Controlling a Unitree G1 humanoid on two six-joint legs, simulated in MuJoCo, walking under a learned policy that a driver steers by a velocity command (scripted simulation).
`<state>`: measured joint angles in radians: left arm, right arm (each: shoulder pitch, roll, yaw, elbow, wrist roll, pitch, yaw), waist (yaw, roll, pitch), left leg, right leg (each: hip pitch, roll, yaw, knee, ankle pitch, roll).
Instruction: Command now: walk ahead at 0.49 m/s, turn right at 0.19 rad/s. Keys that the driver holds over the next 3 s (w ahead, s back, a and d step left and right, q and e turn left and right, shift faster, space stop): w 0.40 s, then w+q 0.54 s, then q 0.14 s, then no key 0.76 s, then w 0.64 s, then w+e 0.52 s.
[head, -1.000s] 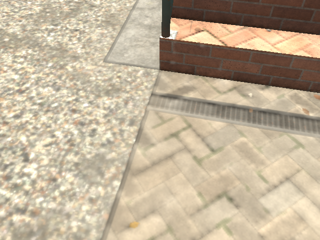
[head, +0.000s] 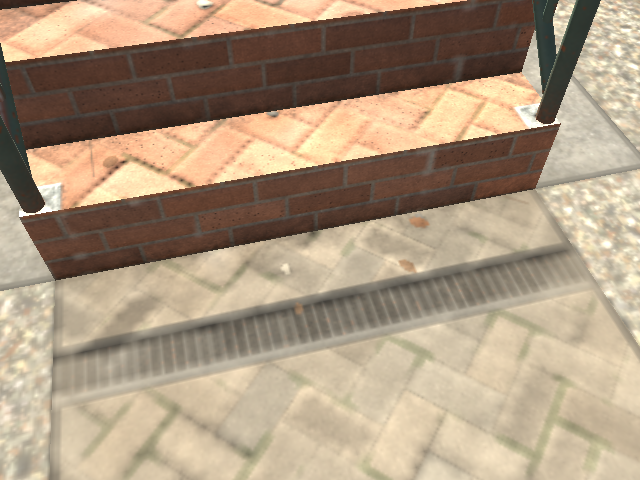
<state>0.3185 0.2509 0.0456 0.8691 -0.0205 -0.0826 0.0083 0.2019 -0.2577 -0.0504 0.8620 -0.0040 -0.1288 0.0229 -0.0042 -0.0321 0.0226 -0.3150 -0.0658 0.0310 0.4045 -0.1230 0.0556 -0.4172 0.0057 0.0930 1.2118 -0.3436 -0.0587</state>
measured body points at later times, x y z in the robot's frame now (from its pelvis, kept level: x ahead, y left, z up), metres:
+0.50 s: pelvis +0.27 -0.07 +0.00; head +0.29 -0.09 +0.45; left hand +0.41 +0.19 -0.10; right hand +0.32 -0.34 -0.14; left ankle +0.20 +0.08 -0.65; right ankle +0.32 -0.16 -0.74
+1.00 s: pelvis +0.54 -0.01 -0.02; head +0.58 +0.00 +0.43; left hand +0.51 +0.27 -0.15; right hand +0.78 -0.21 -0.11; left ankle +0.60 +0.07 -0.74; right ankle +0.38 -0.18 -0.64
